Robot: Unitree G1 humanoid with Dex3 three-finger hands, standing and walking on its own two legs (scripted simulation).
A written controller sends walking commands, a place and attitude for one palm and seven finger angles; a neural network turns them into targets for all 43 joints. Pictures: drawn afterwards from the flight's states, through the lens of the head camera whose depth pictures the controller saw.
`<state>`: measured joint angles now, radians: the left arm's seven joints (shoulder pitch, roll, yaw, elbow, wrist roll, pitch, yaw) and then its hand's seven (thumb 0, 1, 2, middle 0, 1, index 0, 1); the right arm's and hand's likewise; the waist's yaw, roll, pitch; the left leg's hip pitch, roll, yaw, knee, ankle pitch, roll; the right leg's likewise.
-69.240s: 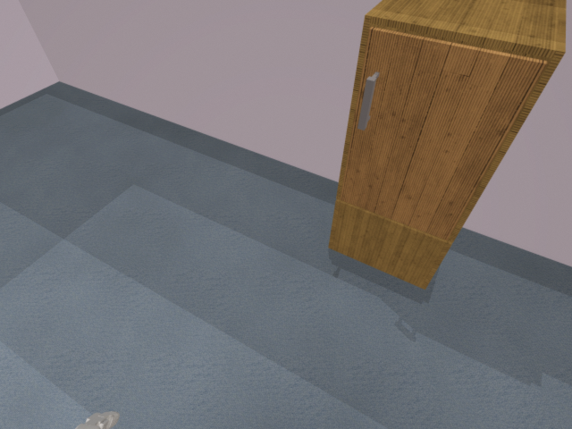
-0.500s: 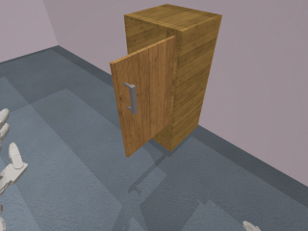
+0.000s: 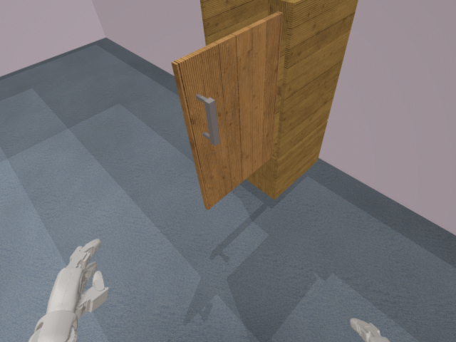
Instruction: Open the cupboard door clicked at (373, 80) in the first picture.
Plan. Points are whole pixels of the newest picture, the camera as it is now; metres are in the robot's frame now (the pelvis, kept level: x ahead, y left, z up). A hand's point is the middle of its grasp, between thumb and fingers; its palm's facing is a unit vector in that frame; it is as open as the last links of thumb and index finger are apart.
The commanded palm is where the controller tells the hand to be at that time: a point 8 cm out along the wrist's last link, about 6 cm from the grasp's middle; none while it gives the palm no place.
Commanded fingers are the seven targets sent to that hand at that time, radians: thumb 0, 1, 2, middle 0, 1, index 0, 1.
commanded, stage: let the arm hang, fingers relaxed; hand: left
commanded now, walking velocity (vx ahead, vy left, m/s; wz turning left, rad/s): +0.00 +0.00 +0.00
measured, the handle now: (207, 120) +0.66 +0.08 +0.01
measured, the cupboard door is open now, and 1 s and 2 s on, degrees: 91 91 91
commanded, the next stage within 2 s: look to check the result in 0.96 s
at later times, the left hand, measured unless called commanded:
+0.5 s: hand out of the picture +0.02 +0.21 -0.14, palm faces +0.01 -0.96 -0.27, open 7.3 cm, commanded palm none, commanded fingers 0.00 0.90 0.90 -0.20 -0.30 -0.20 -0.30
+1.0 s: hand out of the picture +0.00 +0.18 -0.15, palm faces +0.00 -0.98 -0.18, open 7.4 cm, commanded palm none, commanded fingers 0.00 0.90 0.90 -0.20 -0.30 -0.20 -0.30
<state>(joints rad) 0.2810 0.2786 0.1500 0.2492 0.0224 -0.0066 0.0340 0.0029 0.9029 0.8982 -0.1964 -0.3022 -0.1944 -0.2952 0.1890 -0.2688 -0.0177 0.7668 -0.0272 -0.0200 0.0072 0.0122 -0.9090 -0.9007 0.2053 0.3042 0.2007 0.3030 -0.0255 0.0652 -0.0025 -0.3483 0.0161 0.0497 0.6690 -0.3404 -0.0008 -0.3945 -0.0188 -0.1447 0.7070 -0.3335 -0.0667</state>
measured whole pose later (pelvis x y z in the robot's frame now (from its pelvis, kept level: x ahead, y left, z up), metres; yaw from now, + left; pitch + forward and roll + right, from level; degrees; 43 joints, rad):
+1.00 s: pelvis +0.01 +0.02 +0.03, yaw -2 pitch -1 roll +0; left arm 0.28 0.11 0.01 1.17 0.01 -0.01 0.03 0.01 0.92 0.90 -0.20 -0.30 -0.20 -0.30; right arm 0.32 -0.12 0.01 1.14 -0.02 0.01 -0.04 0.01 -0.91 -0.90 0.20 0.30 0.20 0.30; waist -0.01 0.02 0.04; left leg -0.14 0.00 0.06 0.38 -0.22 0.02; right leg -0.19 0.00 -0.10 0.38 -0.18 -0.04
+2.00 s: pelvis +0.04 +0.00 +0.03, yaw -2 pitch -1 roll +0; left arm 0.23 0.15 0.01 1.16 0.01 -0.02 0.03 0.00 0.91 0.90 -0.20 -0.30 -0.20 -0.29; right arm 0.26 -0.17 0.01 1.15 -0.02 0.00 -0.04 0.01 -0.91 -0.90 0.20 0.30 0.20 0.30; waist -0.01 0.03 0.05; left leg -0.09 0.02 0.06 0.34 -0.24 -0.01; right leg -0.13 0.03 -0.11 0.35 -0.21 -0.06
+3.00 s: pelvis +0.04 -0.01 +0.03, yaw -3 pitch -1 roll +0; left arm 0.22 0.17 0.01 1.16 0.01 -0.02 0.03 0.00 0.91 0.90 -0.20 -0.30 -0.20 -0.30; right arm 0.26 -0.19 0.00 1.15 -0.02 0.01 -0.04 0.01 -0.91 -0.90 0.20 0.30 0.20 0.30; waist -0.02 0.03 0.05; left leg -0.08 0.04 0.06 0.33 -0.23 -0.02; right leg -0.12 0.05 -0.11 0.33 -0.19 -0.08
